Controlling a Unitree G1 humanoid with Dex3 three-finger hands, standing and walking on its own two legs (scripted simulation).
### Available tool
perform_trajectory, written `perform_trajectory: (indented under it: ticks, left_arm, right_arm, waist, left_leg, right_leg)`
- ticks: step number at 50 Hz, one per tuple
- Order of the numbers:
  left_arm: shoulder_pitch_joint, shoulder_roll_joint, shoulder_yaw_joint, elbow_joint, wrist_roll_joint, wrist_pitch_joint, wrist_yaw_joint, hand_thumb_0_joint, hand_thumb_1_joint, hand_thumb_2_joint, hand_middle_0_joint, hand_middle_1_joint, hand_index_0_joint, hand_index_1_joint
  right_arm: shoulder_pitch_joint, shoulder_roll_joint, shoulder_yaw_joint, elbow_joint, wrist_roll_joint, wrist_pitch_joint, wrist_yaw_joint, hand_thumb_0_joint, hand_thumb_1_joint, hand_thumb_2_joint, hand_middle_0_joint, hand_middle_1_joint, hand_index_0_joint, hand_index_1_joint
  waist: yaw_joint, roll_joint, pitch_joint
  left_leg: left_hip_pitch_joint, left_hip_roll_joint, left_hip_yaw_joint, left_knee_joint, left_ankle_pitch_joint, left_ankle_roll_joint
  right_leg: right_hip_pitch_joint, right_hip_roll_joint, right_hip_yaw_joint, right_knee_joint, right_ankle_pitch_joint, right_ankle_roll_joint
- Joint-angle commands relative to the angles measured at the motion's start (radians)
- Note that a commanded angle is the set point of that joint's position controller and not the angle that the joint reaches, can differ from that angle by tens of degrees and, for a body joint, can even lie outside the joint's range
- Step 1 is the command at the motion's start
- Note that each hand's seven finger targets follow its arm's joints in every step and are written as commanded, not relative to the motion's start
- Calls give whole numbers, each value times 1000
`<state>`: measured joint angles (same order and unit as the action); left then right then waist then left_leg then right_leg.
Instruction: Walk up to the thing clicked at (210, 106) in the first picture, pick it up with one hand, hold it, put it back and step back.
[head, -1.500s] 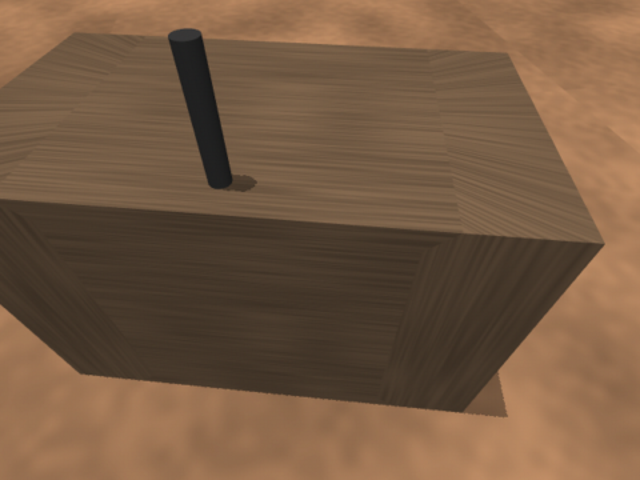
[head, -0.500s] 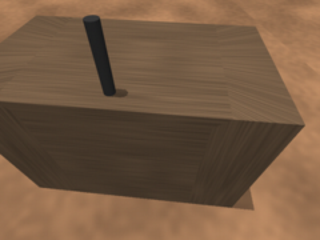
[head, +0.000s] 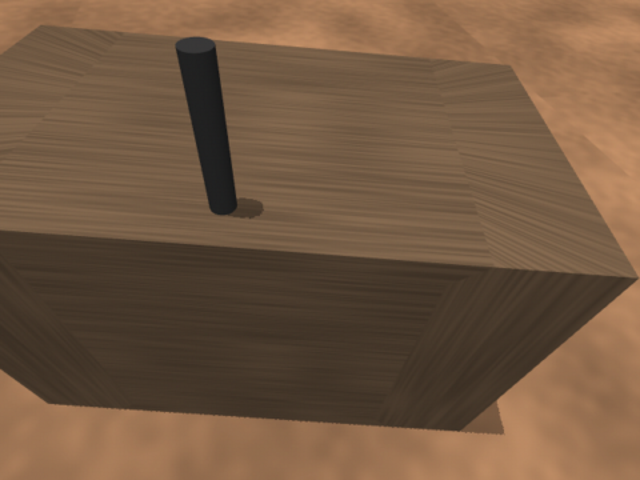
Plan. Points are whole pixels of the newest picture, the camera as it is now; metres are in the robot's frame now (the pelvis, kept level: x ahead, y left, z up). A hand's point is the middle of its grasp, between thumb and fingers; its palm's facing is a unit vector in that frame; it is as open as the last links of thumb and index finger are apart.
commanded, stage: walk up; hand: left
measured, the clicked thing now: (211, 139) +0.51 +0.16 +0.15
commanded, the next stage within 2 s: stand in 1.88 s
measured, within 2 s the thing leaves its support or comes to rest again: neither
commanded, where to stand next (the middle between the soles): +0.11 -0.02 m, yaw -3 degrees
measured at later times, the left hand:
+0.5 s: hand (170, 428) +0.23 +0.22 -0.15, palm faces -0.09 -0.94 -0.34, open 7.4 cm
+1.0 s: hand (160, 470) +0.17 +0.22 -0.15, palm faces -0.08 -0.94 -0.34, open 7.4 cm
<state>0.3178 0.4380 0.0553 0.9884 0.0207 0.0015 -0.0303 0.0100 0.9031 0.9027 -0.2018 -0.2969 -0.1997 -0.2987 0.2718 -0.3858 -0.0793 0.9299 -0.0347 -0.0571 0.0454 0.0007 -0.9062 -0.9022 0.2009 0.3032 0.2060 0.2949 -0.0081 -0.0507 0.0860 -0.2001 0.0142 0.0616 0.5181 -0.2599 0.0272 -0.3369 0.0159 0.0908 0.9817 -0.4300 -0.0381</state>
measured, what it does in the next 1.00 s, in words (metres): steps on the spot: right foot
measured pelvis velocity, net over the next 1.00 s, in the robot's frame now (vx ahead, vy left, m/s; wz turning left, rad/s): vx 0.06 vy -0.03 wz -0.07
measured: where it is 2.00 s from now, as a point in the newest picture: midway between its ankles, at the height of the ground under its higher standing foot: outside the picture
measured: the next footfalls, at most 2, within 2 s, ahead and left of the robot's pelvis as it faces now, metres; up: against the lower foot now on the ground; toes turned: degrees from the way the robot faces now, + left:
right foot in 0.26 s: +0.12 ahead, -0.15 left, +0.00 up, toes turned -3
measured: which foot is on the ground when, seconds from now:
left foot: down 0.00-1.00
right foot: up 0.00-0.24, down 0.26-1.00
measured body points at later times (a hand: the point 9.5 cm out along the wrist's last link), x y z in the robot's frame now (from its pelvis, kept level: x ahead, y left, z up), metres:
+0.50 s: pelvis +0.07 -0.01 -0.02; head +0.10 -0.01 +0.43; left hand +0.23 +0.27 -0.13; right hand +0.13 -0.32 -0.14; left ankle +0.07 +0.11 -0.74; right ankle +0.15 -0.13 -0.74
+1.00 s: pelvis +0.06 -0.03 +0.00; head +0.08 -0.03 +0.45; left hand +0.18 +0.27 -0.13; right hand +0.13 -0.34 -0.13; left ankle +0.07 +0.11 -0.74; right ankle +0.08 -0.15 -0.74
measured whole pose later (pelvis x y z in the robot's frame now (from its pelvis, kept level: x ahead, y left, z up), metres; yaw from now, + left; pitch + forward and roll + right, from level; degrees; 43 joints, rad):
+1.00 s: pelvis +0.06 -0.03 +0.00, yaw -4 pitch -3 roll +1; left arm 0.11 0.35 0.01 1.04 0.00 0.00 -0.01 0.01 0.90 0.90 -0.20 -0.30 -0.20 -0.30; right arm 0.14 -0.37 0.00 1.01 0.00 -0.01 0.01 0.00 -0.91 -0.90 0.20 0.30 0.20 0.29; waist 0.00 0.00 0.10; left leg -0.18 0.03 0.00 0.52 -0.28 -0.03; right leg -0.23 -0.01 0.03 0.55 -0.26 0.01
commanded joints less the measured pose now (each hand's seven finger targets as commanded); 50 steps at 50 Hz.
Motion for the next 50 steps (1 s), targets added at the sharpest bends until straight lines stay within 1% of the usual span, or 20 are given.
perform_trajectory:
  ticks: [1, 5, 8, 12, 13, 14, 15, 19, 25, 26, 27, 28, 31, 34, 36, 37, 39, 41, 44, 50]
  left_arm:
    - [21, 172, 48, -93, -6, -34, -7, 0, 900, 900, -200, -300, -200, -300]
    - [-34, 109, 31, -138, -8, -20, -3, 0, 900, 900, -200, -300, -200, -300]
    - [-73, 96, 28, -147, -7, -10, 7, 0, 900, 900, -200, -300, -200, -300]
    - [-56, 131, 41, -139, -1, -16, 16, 0, 900, 900, -200, -300, -200, -300]
    - [-29, 205, 62, -142, 2, -22, 22, 0, 900, 900, -200, -300, -200, -300]
    - [-24, 225, 65, -165, -4, -27, 28, 0, 900, 900, -200, -300, -200, -300]
    - [-81, 228, 58, -179, -12, -29, 31, 0, 900, 900, -200, -300, -200, -300]
    - [-201, 178, 43, -201, 2, -11, 42, 0, 900, 900, -200, -300, -200, -300]
    - [-239, 136, 34, -206, -17, 23, 27, 0, 900, 900, -200, -300, -200, -300]
    - [-258, 105, 27, -212, -25, 27, 21, 0, 900, 900, -200, -300, -200, -300]
    - [-279, 144, 46, -187, -15, 31, 28, 0, 900, 900, -200, -300, -200, -300]
    - [-259, 157, 54, -179, -8, 32, 26, 0, 900, 900, -200, -300, -200, -300]
    - [-233, 118, 48, -167, -22, 22, 22, 0, 900, 900, -200, -300, -200, -300]
    - [-234, 96, 36, -150, -16, -3, 17, 0, 900, 900, -200, -300, -200, -300]
    - [-192, 101, 38, -106, -9, -13, 26, 0, 900, 900, -200, -300, -200, -300]
    - [-176, 151, 45, -97, 0, -25, 34, 0, 900, 900, -200, -300, -200, -300]
    - [-231, 213, 41, -105, -11, -33, 35, 0, 900, 900, -200, -300, -200, -300]
    - [-274, 178, 18, -98, -9, -31, 30, 0, 900, 900, -200, -300, -200, -300]
    - [-285, 134, 8, -75, -22, -21, 30, 0, 900, 900, -200, -300, -200, -300]
    - [-293, 138, 6, -8, -23, -26, 27, 0, 900, 900, -200, -300, -200, -300]
  right_arm:
    - [13, -264, -59, -96, 12, -35, -29, 0, -900, -900, 200, 300, 200, 300]
    - [25, -236, -41, -119, 11, -28, -45, 0, -900, -900, 200, 300, 200, 300]
    - [36, -238, -37, -132, 24, -7, -56, 0, -900, -900, 200, 300, 200, 300]
    - [-3, -222, -23, -154, 47, 20, -64, 0, -900, -900, 200, 300, 200, 300]
    - [25, -182, -11, -161, 56, 20, -65, 0, -900, -900, 200, 300, 200, 300]
    - [74, -128, 12, -157, 58, 27, -68, 0, -900, -900, 200, 300, 200, 300]
    - [91, -178, -4, -128, 50, 51, -82, 0, -900, -900, 200, 300, 200, 300]
    - [86, -194, -2, -63, 45, 49, -77, 0, -900, -900, 200, 300, 200, 300]
    - [77, -199, -16, -16, 6, 25, -81, 0, -900, -900, 200, 300, 200, 300]
    - [1, -267, -31, -50, -2, 17, -81, 0, -900, -900, 200, 300, 200, 300]
    - [-85, -324, -39, -63, 8, 16, -76, 0, -900, -900, 200, 300, 200, 300]
    - [-116, -320, -41, -78, 4, 8, -73, 0, -900, -900, 200, 300, 200, 300]
    - [-102, -268, -28, -77, 8, -7, -84, 0, -900, -900, 200, 300, 200, 300]
    - [-87, -244, -17, -70, 13, 5, -77, 0, -900, -900, 200, 300, 200, 300]
    - [-85, -238, -13, -72, 22, 27, -73, 0, -900, -900, 200, 300, 200, 300]
    - [-76, -207, 1, -81, 36, 30, -71, 0, -900, -900, 200, 300, 200, 300]
    - [-80, -166, 11, -72, 42, 39, -75, 0, -900, -900, 200, 300, 200, 300]
    - [-86, -175, 9, -40, 37, 39, -68, 0, -900, -900, 200, 300, 200, 300]
    - [-104, -209, 9, -8, 29, 21, -59, 0, -900, -900, 200, 300, 200, 300]
    - [-165, -202, 31, 52, 33, 18, -52, 0, -900, -900, 200, 300, 200, 300]
  waist:
    - [-5, 180, 41]
    - [0, 199, 31]
    - [-9, 208, -38]
    - [37, 112, -87]
    - [52, -65, -129]
    - [48, -197, -191]
    - [32, -139, -194]
    - [2, -146, -120]
    - [-11, -34, -125]
    - [-3, 111, -70]
    - [3, 207, -17]
    - [14, 198, 5]
    - [19, 189, -44]
    - [7, 237, -143]
    - [18, 216, -176]
    - [24, 133, -215]
    - [2, -57, -202]
    - [-21, -47, -127]
    - [-8, -24, -130]
    - [8, 25, -113]
  left_leg:
    - [87, 275, -284, -305, 7, 168]
    - [39, 231, -82, -174, 598, 151]
    - [22, 205, -55, -73, 679, 116]
    - [-49, 150, -53, 136, 494, 66]
    - [-119, 86, -20, 300, 291, 23]
    - [-184, -30, -18, 487, -291, -10]
    - [-141, -4, -99, 544, -429, -5]
    - [-125, 17, -84, 410, -319, -18]
    - [55, 24, -98, -79, -17, -1]
    - [-28, 197, -368, -168, -95, 72]
    - [-190, 334, -469, -216, -91, 177]
    - [-203, 380, -497, -210, 6, 234]
    - [10, 291, -304, -77, 448, 186]
    - [146, 192, -174, 67, 613, 115]
    - [69, 147, -117, 150, 541, 62]
    - [-42, 120, -116, 192, 435, 22]
    - [-46, 31, -77, 198, -158, -16]
    - [-4, 20, -92, 118, -204, -6]
    - [61, 110, -180, -73, 141, 28]
    - [66, 93, -135, -132, 135, 7]
  right_leg:
    - [-213, -60, 34, -7, 74, 23]
    - [-69, -53, -35, -209, 133, 32]
    - [39, -18, -117, -278, 215, 10]
    - [215, -16, -98, -468, 389, -36]
    - [293, -147, 77, -526, 614, -84]
    - [339, -345, 354, -602, 721, -189]
    - [238, -384, 402, -585, 613, -279]
    - [99, -246, 184, -573, 420, -192]
    - [-41, -183, 128, -441, 279, -98]
    - [-114, -75, 74, -352, 149, -25]
    - [-26, 15, -23, -187, -42, -3]
    - [-20, -1, 14, -81, -74, 5]
    - [-117, 8, 26, -67, -82, -5]
    - [-8, -6, -86, -359, 16, 7]
    - [180, -15, -80, -553, 317, -17]
    - [306, -81, 41, -511, 513, -52]
    - [179, -315, 274, -521, 595, -201]
    - [92, -265, 203, -536, 523, -152]
    - [80, -128, 51, -505, 379, -17]
    - [155, -138, 56, -605, 319, -14]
